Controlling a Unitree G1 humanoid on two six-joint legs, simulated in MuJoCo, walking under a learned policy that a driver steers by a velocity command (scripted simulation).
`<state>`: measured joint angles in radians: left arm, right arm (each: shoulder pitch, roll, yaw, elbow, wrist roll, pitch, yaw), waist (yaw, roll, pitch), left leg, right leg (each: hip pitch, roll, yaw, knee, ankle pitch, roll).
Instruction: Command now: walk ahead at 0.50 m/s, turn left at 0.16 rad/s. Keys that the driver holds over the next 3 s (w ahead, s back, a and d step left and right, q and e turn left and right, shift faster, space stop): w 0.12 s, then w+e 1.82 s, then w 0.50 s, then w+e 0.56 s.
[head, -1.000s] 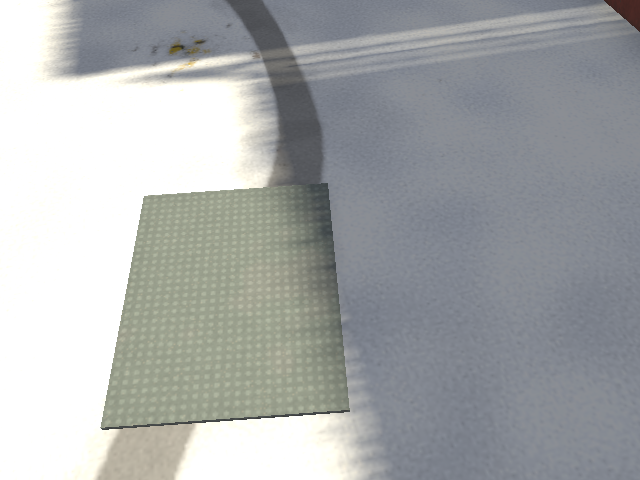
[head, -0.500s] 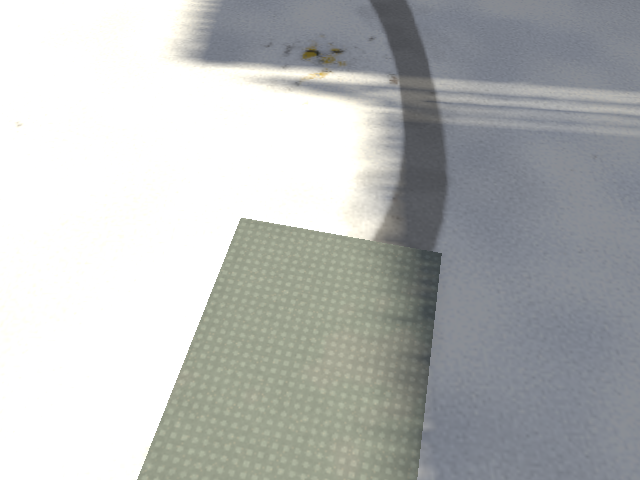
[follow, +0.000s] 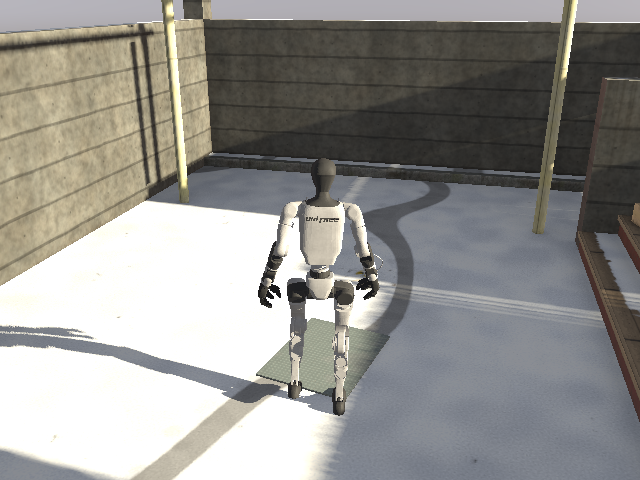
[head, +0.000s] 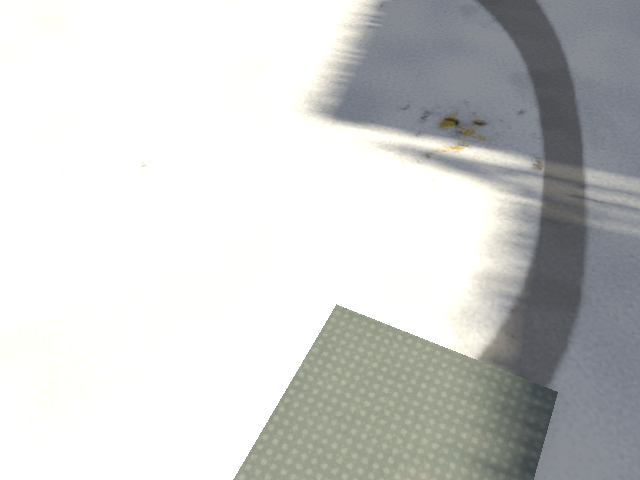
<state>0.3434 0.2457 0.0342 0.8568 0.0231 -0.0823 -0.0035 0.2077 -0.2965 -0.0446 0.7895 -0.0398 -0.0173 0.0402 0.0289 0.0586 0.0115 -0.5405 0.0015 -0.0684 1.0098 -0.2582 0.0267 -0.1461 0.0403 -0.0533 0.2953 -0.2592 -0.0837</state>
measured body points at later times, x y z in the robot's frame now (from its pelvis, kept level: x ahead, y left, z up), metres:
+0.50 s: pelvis +0.25 +0.05 +0.01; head +0.27 +0.06 +0.46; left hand +0.37 +0.30 -0.13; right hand +0.25 -0.22 -0.12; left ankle +0.22 +0.13 -0.74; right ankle +0.30 -0.11 -0.66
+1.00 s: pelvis +0.50 -0.06 +0.00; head +0.53 -0.08 +0.45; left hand +0.65 +0.19 -0.12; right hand +0.53 -0.35 -0.11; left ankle +0.63 +0.08 -0.67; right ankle +0.48 -0.09 -0.74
